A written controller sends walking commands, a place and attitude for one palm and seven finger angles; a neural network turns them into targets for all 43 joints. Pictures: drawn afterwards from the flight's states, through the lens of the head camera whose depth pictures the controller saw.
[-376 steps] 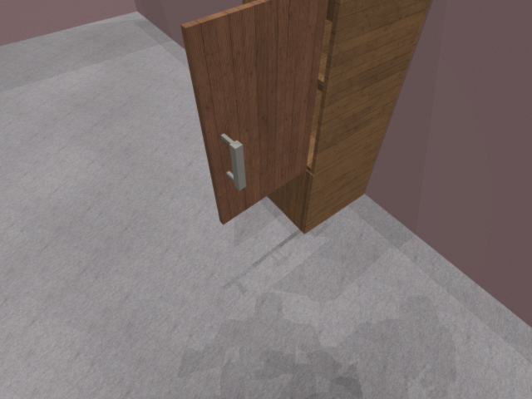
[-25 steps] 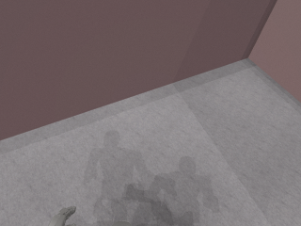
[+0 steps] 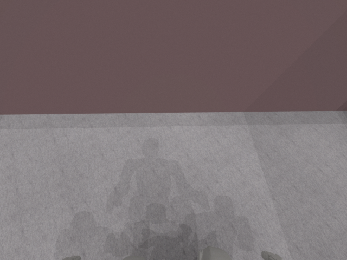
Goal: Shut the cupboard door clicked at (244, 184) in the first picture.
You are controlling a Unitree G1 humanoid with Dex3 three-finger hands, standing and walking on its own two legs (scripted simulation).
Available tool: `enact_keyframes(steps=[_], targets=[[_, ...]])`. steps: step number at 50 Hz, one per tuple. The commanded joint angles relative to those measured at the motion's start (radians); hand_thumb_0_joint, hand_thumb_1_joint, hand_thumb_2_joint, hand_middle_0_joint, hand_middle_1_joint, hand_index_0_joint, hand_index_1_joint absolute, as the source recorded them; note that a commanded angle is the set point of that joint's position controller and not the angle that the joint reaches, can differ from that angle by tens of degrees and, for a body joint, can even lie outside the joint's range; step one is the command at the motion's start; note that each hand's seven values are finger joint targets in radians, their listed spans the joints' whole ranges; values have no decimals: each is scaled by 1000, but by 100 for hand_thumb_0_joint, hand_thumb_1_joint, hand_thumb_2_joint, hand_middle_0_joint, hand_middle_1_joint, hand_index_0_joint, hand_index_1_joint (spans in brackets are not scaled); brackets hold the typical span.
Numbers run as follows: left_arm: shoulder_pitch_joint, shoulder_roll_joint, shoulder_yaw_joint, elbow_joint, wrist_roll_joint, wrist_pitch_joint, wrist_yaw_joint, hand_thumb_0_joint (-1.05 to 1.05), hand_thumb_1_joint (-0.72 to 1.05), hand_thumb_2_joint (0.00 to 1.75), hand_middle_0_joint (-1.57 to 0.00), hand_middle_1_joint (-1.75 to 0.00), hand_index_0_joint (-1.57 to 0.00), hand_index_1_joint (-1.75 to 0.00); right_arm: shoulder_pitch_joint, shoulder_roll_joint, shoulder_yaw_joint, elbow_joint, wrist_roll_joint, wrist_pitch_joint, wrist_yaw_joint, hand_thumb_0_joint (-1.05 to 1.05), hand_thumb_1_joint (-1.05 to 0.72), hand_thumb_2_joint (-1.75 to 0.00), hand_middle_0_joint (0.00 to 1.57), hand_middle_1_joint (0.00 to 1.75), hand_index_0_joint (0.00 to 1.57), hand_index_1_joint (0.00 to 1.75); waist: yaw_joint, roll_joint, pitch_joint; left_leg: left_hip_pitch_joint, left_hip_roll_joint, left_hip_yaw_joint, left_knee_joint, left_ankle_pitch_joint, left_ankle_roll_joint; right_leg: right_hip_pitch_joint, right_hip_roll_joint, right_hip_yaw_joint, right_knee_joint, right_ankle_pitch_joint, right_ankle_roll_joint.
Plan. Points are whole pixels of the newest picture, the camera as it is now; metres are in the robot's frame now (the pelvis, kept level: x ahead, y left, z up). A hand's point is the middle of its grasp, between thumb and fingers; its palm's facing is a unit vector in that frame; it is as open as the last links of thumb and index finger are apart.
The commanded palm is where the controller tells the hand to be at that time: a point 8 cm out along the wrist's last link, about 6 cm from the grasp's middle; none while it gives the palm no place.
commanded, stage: walk to a spot facing it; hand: left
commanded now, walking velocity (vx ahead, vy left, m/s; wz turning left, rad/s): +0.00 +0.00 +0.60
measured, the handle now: out of the picture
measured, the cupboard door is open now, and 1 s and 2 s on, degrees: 94 94 94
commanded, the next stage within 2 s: none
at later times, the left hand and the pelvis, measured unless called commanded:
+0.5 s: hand out of the picture +0.02 +0.16 -0.17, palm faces +0.31 -0.93 -0.21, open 7.4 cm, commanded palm none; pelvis +0.02 -0.04 +0.00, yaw +19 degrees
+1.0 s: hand out of the picture +0.08 +0.17 -0.14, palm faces +0.58 -0.77 -0.26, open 7.3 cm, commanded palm none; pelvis +0.14 -0.04 +0.01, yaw +37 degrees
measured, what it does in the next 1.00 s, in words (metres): walks ahead, turning left: right foot, then left foot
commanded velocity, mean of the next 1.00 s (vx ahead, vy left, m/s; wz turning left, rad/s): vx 0.17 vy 0.00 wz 0.59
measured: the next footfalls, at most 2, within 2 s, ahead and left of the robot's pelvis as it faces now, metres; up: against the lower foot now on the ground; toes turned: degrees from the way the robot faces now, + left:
right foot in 0.20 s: +0.06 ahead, -0.17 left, +0.00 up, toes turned +4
left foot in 0.52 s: +0.02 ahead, +0.09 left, +0.00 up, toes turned +24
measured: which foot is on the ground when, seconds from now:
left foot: down 0.00-0.18, up 0.20-0.50, down 0.52-0.86, up 0.88-1.00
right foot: up 0.00-0.18, down 0.20-0.52, up 0.54-0.84, down 0.86-1.00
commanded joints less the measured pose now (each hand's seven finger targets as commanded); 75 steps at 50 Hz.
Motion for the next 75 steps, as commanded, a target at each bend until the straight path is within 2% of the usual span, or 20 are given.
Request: enact_keyframes(steps=[1,7,10,15,23,24,26,30,40,41,43,44,50,57,61,62,63,64,69,75], targets=[[-33,65,11,-108,-8,-25,0,0,90,90,-20,-30,-20,-30,38,-220,-63,-49,-5,-12,-12,0,-90,-90,20,30,20,30,-29,181,-140,107,232,-249,-207,335,142,11,20,24,-123,24,-1],[62,73,15,-103,-13,-47,3,0,90,90,-20,-30,-20,-30,-16,-220,-77,-64,2,4,-5,0,-90,-90,20,30,20,30,18,197,-166,-38,158,-291,-96,264,87,322,88,-22,-557,183,-17],[118,238,37,-105,7,-65,21,0,90,90,-20,-30,-20,-30,-33,-132,-66,-111,8,4,12,0,-90,-90,20,30,20,30,56,-222,-160,-292,-39,-56,482,-367,-53,404,-414,388,-818,385,-238],[5,118,10,-129,4,-68,27,0,90,90,-20,-30,-20,-30,-24,-97,-51,-57,10,26,30,0,-90,-90,20,30,20,30,-12,-205,-109,-241,33,4,525,-198,-83,360,-222,39,-718,669,-192],[72,175,37,-85,0,-64,16,0,90,90,-20,-30,-20,-30,-10,-94,-36,-58,13,5,31,0,-90,-90,20,30,20,30,-4,-144,-166,10,-4,105,7,-41,-58,389,-247,-58,-553,693,-140],[62,162,36,-83,-6,-62,12,0,90,90,-20,-30,-20,-30,41,-119,-43,-48,9,-2,32,0,-90,-90,20,30,20,30,-34,-79,-194,139,13,75,-114,58,-40,311,-233,-86,-453,595,-96],[-11,59,7,-161,-10,-54,-2,0,90,90,-20,-30,-20,-30,207,-320,-90,-25,-10,-10,16,0,-90,-90,20,30,20,30,-131,380,-237,388,429,-498,-225,359,205,-157,-16,-108,-29,-223,7],[-95,77,18,-128,3,-59,-23,0,90,90,-20,-30,-20,-30,123,-217,-59,-33,-9,-34,-11,0,-90,-90,20,30,20,30,-69,242,-112,177,284,-381,-283,-42,160,-199,-30,47,84,30,-12],[25,71,19,-87,0,-78,-47,0,90,90,-20,-30,-20,-30,38,-225,-71,-23,-4,-39,1,0,-90,-90,20,30,20,30,17,182,-112,-44,157,-280,-196,-174,104,283,85,-72,-510,164,0],[107,107,31,-64,1,-87,-43,0,90,90,-20,-30,-20,-30,12,-200,-67,-30,3,-39,3,0,-90,-90,20,30,20,30,63,118,-118,-184,97,-234,-78,-218,69,468,57,-38,-613,159,-5],[272,260,60,-36,8,-96,-16,0,90,90,-20,-30,-20,-30,-46,-99,-43,-95,10,-50,14,0,-90,-90,20,30,20,30,150,-345,-150,-490,-37,-24,459,-402,-19,644,-406,514,-934,-229,-167],[231,208,53,-45,4,-97,-3,0,90,90,-20,-30,-20,-30,-59,-139,-55,-96,1,-44,17,0,-90,-90,20,30,20,30,108,-282,-87,-494,43,-72,609,-315,-17,526,-437,548,-960,-307,-206],[145,69,8,-15,5,-143,-2,0,90,90,-20,-30,-20,-30,-45,-50,-38,-26,-3,-23,58,0,-90,-90,20,30,20,30,10,-136,-57,-403,102,21,517,14,-56,457,-248,-42,-882,399,-140],[274,72,-3,74,5,-149,-1,0,90,90,-20,-30,-20,-30,-191,-12,-1,-65,-2,-43,69,0,-90,-90,20,30,20,30,55,-112,-56,-329,48,128,163,37,-15,603,-259,-168,-791,811,-138],[206,117,4,72,-4,-143,-6,0,90,90,-20,-30,-20,-30,41,-69,-17,-5,-10,-62,41,0,-90,-90,20,30,20,30,-84,-118,-156,97,-62,225,14,37,53,465,-238,-259,-479,1072,-109],[189,106,-2,57,-8,-141,-14,0,90,90,-20,-30,-20,-30,191,-138,-37,34,-16,-62,29,0,-90,-90,20,30,20,30,-160,-52,-238,381,10,137,-19,68,89,268,-226,-253,-240,880,-79],[196,39,-4,15,-18,-136,-30,0,90,90,-20,-30,-20,-30,323,-277,-73,59,-26,-69,15,0,-90,-90,20,30,20,30,-200,229,-352,628,342,-356,-81,145,219,-61,-51,-235,135,130,-18],[74,40,-14,-42,-14,-133,-26,0,90,90,-20,-30,-20,-30,375,-319,-80,74,0,-65,-1,0,-90,-90,20,30,20,30,-200,145,-344,610,448,-521,-191,298,274,-206,-12,-69,293,-70,-29],[150,-2,-4,41,11,-95,-31,0,90,90,-20,-30,-20,-30,96,-138,-24,26,0,-99,-17,0,-90,-90,20,30,20,30,-16,204,-109,94,280,-194,-307,98,160,-94,-97,26,155,132,-22],[25,-17,-7,-13,10,-85,-40,0,90,90,-20,-30,-20,-30,148,-111,-35,68,-2,-107,-10,0,-90,-90,20,30,20,30,-16,113,-54,43,232,-121,-374,81,173,-34,-70,-12,-199,255,-15]])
